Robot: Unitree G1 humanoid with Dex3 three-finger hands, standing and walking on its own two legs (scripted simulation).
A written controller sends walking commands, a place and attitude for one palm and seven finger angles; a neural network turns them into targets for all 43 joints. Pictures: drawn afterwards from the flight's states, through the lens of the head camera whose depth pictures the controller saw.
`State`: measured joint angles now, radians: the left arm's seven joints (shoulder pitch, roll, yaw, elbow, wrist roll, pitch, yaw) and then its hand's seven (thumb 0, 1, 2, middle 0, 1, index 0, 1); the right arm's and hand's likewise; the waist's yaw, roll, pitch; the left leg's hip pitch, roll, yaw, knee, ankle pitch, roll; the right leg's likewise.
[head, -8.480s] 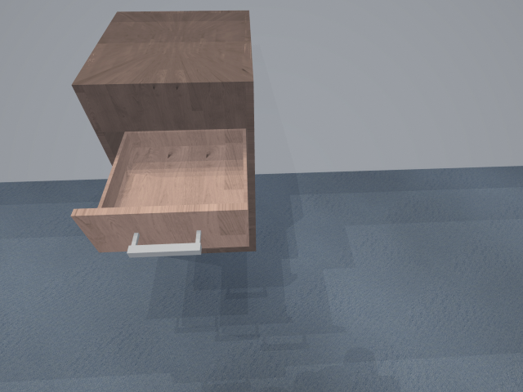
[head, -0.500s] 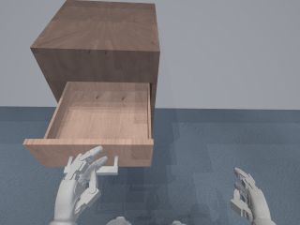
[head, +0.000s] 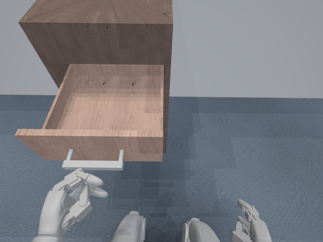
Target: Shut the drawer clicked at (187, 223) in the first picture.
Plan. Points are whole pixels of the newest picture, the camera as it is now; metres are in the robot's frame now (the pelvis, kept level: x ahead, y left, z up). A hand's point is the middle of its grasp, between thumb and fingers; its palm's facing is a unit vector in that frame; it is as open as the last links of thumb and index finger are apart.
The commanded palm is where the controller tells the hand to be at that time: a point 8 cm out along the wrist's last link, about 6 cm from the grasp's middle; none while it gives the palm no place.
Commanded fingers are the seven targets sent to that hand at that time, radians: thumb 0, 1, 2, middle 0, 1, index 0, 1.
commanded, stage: raise the hand and make a fist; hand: left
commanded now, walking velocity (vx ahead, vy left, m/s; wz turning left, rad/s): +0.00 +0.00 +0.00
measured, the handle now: (95, 158) +0.34 +0.21 -0.06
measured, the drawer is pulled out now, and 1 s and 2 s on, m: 0.28 0.28 0.28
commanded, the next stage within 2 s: bring the fist close to the handle in 1.06 s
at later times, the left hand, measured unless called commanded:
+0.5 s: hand (85, 219) +0.17 +0.16 +0.04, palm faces +0.04 -1.00 +0.02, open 3.2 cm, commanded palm +0.13 +0.21 +0.04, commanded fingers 0.00 0.90 0.90 -1.40 -1.60 -1.40 -1.60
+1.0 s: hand (82, 221) +0.17 +0.17 +0.04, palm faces +0.04 -1.00 +0.02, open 3.3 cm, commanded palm +0.12 +0.22 +0.04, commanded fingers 0.00 0.90 0.90 -1.40 -1.60 -1.40 -1.60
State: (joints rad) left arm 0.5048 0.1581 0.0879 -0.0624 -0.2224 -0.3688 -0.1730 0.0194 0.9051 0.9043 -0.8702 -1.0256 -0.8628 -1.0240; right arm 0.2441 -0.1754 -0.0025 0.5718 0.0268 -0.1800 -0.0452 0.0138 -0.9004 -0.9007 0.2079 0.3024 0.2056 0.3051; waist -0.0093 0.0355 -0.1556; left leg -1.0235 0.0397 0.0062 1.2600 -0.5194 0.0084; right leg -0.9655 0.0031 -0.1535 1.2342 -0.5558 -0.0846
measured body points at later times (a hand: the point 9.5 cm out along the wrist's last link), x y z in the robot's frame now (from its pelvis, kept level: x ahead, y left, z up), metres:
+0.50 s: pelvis +0.01 +0.03 -0.01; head +0.08 +0.04 +0.44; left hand +0.16 +0.22 +0.05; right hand +0.24 -0.17 -0.06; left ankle +0.05 +0.12 -0.63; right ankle +0.03 -0.07 -0.63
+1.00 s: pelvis +0.01 +0.04 -0.01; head +0.08 +0.06 +0.43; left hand +0.16 +0.22 +0.05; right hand +0.22 -0.18 -0.07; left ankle +0.05 +0.12 -0.63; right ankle +0.03 -0.07 -0.63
